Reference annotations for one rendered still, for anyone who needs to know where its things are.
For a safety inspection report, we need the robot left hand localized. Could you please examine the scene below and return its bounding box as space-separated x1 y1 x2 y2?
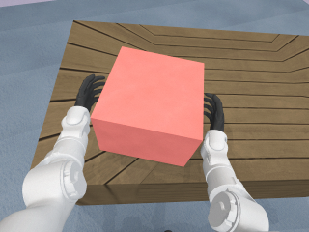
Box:
74 74 106 113

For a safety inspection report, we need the carton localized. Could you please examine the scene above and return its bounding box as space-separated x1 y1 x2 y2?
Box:
90 46 205 167

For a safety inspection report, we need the robot right hand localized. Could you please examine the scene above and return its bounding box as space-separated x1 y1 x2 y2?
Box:
203 93 225 132

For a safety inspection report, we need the pedestal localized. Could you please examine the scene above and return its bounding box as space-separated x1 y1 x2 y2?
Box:
30 20 309 206

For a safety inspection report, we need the left robot upper arm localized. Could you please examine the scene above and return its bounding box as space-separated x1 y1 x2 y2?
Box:
0 159 87 232

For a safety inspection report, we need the robot left forearm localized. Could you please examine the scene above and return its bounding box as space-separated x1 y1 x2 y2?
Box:
22 106 91 206

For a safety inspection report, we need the robot right forearm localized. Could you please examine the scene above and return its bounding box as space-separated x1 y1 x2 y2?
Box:
200 130 257 203

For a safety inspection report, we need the right robot upper arm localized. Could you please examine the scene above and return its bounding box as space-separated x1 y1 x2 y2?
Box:
208 190 279 232

